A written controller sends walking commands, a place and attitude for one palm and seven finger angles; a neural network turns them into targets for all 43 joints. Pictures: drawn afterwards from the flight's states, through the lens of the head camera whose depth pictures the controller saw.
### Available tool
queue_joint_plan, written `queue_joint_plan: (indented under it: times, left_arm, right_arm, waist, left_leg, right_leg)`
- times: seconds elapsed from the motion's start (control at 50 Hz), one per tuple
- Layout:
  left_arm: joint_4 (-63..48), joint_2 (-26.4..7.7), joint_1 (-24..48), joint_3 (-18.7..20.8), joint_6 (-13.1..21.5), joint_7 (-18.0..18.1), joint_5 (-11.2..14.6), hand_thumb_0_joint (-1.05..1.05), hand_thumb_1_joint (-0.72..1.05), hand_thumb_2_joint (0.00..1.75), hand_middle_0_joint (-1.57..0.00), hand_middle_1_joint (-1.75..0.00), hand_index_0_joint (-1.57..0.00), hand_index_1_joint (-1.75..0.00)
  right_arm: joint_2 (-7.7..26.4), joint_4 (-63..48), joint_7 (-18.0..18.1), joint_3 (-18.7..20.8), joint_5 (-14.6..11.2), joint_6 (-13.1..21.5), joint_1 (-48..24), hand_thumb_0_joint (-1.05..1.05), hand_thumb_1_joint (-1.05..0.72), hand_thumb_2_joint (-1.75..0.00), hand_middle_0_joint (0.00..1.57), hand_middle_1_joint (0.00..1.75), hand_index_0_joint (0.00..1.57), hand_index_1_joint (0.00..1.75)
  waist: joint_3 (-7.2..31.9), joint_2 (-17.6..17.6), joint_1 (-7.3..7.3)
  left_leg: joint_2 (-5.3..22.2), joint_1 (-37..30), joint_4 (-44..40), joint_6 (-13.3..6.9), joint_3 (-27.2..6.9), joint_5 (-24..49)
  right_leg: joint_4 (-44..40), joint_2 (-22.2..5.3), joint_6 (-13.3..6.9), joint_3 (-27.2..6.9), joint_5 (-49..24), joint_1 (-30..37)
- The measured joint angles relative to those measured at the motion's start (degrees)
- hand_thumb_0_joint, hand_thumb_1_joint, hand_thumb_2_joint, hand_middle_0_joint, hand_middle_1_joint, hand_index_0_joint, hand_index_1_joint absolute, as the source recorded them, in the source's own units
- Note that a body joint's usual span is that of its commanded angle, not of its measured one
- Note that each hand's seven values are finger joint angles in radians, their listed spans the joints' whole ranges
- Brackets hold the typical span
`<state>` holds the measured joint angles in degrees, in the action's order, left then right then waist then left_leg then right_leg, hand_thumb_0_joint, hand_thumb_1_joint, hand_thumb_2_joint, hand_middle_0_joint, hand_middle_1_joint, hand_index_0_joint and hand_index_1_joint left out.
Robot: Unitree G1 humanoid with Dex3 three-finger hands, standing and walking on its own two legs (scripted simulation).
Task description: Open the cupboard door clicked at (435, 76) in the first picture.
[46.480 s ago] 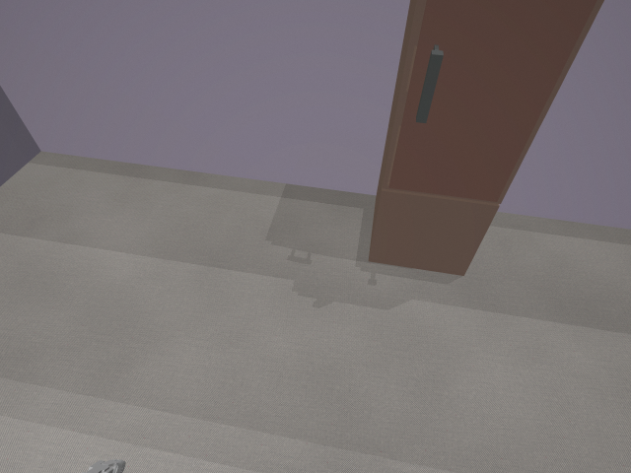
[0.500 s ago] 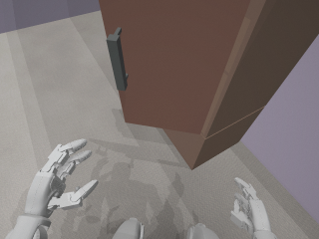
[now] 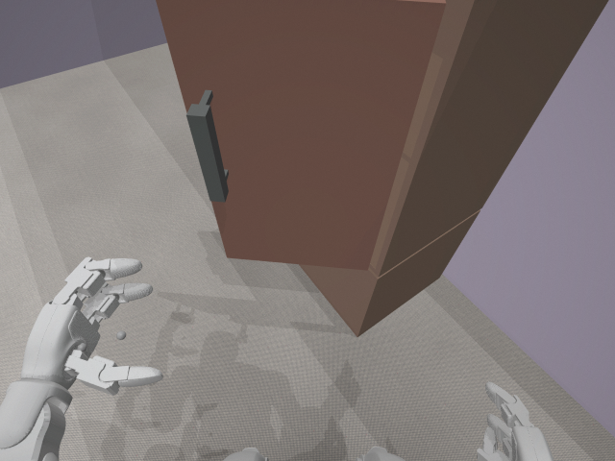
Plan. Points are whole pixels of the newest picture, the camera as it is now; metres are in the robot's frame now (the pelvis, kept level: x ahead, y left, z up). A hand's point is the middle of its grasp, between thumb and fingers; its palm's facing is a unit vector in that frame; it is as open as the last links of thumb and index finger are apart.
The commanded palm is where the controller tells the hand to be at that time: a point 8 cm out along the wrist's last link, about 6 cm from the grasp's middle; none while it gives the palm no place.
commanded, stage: raise the hand with hooked fingers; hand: left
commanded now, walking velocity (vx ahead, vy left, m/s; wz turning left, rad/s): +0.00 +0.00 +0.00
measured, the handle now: (213, 148) +0.55 +0.18 +0.07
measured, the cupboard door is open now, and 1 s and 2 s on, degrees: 49 49 49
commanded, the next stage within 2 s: move the hooked fingers beside the handle in 0.96 s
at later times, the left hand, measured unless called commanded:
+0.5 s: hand (76, 274) +0.30 +0.28 +0.10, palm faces +0.00 -1.00 -0.05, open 14.0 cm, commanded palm +0.27 +0.33 +0.10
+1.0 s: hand (78, 278) +0.30 +0.28 +0.09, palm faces -0.01 -1.00 -0.03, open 14.0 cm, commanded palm +0.27 +0.33 +0.10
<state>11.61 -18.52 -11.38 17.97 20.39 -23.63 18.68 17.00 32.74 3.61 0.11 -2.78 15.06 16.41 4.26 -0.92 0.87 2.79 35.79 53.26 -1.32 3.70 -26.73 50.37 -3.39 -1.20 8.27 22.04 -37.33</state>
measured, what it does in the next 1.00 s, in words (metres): stands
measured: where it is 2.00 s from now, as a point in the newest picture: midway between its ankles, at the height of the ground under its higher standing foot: outside the picture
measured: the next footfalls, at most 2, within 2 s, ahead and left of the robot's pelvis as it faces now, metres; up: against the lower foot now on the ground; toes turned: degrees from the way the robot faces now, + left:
none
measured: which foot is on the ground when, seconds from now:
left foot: down 0.00-1.00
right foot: down 0.00-1.00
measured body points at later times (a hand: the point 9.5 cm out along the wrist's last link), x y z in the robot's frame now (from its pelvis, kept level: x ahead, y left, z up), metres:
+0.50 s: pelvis +0.01 +0.01 +0.02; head +0.05 +0.01 +0.47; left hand +0.29 +0.34 +0.10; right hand +0.16 -0.24 -0.06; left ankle +0.00 +0.10 -0.69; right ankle +0.03 -0.11 -0.69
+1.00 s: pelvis +0.00 +0.01 +0.02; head +0.04 +0.01 +0.47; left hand +0.29 +0.34 +0.10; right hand +0.15 -0.24 -0.06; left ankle +0.00 +0.10 -0.69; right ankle +0.03 -0.11 -0.69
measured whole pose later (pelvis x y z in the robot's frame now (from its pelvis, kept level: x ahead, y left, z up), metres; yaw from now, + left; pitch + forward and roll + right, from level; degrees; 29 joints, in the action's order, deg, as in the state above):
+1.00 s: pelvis +0.00 +0.01 +0.02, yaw -1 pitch +7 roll -1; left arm 28.5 -24.4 4.9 25.7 15.2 -32.0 19.7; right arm 16.0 33.5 4.3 -2.7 -2.5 12.5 17.0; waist 3.3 -1.1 0.3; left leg 2.2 29.0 45.6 -2.0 4.7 -23.7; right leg 42.2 -3.0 -0.4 7.4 18.3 -30.7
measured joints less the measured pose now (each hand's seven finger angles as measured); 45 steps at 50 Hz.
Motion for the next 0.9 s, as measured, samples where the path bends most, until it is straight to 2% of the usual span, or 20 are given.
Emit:
queue_joint_plan:
  times: [0.16, 0.28, 0.48, 0.58, 0.72, 0.9]
  left_arm:
    - [4.31, -1.78, 5.21, 2.14, -2.53, -2.3, 0.36, -0.01, -0.4, 0.34, -0.3, -1.14, -0.3, -1.14]
    - [7.93, -3.2, 9.2, 4.09, -4.18, -4.59, 0.68, -0.01, -0.47, 0.31, -0.3, -1.18, -0.3, -1.18]
    - [14.29, -6.07, 15.5, 7.37, -5.99, -7.67, 0.99, -0.01, -0.49, 0.3, -0.3, -1.2, -0.3, -1.2]
    - [15.66, -6.81, 16.63, 7.9, -6.02, -8.64, 1.49, -0.01, -0.5, 0.3, -0.3, -1.2, -0.3, -1.2]
    - [15.86, -5.96, 15.65, 7.89, -5.67, -8.3, 1.05, -0.01, -0.5, 0.3, -0.3, -1.2, -0.3, -1.2]
    - [15.4, -5.42, 15.47, 7.9, -4.38, -7.77, 0.92, -0.01, -0.5, 0.3, -0.3, -1.2, -0.3, -1.2]
  right_arm:
    - [-1.24, -0.62, 0.11, -2.0, 0.17, -0.25, -1.43, 0.01, -0.91, -0.9, 0.2, 0.3, 0.2, 0.3]
    - [-1.8, -0.1, 0.2, -3.08, 0.35, -0.62, -1.54, 0.01, -0.91, -0.9, 0.21, 0.3, 0.2, 0.3]
    - [-0.95, 1.12, 0.83, -3.09, 0.29, -1.61, -0.15, 0.01, -0.9, -0.9, 0.21, 0.3, 0.2, 0.3]
    - [-0.26, 1.19, 0.64, -2.37, 0.19, -1.85, 0.93, 0.01, -0.91, -0.9, 0.21, 0.3, 0.2, 0.3]
    - [0.13, 0.66, 0.26, -1.79, 0.26, -2.41, 1.52, 0.01, -0.91, -0.9, 0.21, 0.3, 0.2, 0.3]
    - [-0.75, 0.94, 0.61, -2.36, 0.39, -2.43, 1.12, 0.01, -0.91, -0.9, 0.21, 0.3, 0.2, 0.3]
  waist:
    - [-0.37, -0.29, -0.96]
    - [-0.61, -0.66, -1.42]
    - [-0.95, -0.56, -1.05]
    - [-0.79, -0.43, -0.61]
    - [-0.81, -0.04, -0.15]
    - [-1.04, 0.02, -0.38]
  left_leg:
    - [-0.2, -2.77, -2.55, -0.12, -0.12, 0.79]
    - [-0.3, -4.28, -4.11, -0.22, -0.12, 1.28]
    - [-0.46, -6.16, -6.49, -0.42, 0.35, 2.17]
    - [-0.5, -6.8, -7.58, -0.52, 0.74, 2.63]
    - [-0.57, -6.76, -7.98, -0.69, 1.28, 2.92]
    - [-0.55, -7.02, -7.84, -0.7, 1.09, 2.99]
  right_leg:
    - [-2.82, 0.11, 0.24, 0.18, -0.89, 3.0]
    - [-4.6, 0.2, 0.41, 0.22, -1.51, 4.64]
    - [-6.95, 0.32, 0.65, -0.21, -2.56, 6.34]
    - [-7.99, 0.4, 0.76, -0.58, -3.15, 6.8]
    - [-8.18, 0.4, 0.89, -1.14, -3.53, 6.43]
    - [-8.26, 0.44, 0.86, -1.0, -3.66, 6.86]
